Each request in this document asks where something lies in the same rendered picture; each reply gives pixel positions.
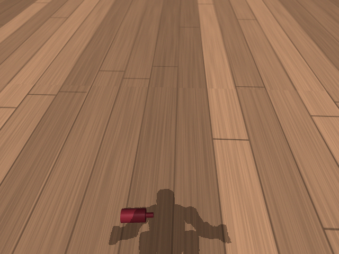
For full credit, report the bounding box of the bottle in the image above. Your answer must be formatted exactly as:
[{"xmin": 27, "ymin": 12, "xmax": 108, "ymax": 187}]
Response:
[{"xmin": 120, "ymin": 208, "xmax": 154, "ymax": 223}]

